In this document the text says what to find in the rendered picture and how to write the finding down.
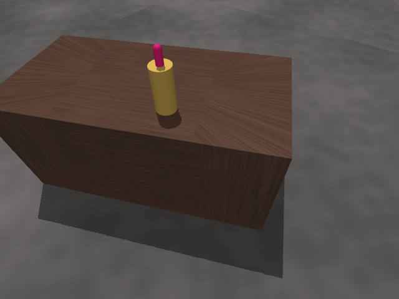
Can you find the bottle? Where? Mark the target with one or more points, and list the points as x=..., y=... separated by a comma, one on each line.
x=162, y=82

